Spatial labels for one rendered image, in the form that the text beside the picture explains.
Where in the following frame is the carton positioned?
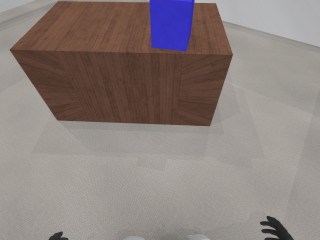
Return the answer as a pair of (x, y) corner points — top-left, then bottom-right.
(149, 0), (195, 51)

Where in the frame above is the right robot hand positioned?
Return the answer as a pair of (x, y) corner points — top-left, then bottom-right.
(260, 216), (294, 240)

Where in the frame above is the pedestal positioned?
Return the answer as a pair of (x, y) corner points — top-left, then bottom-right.
(10, 1), (233, 126)

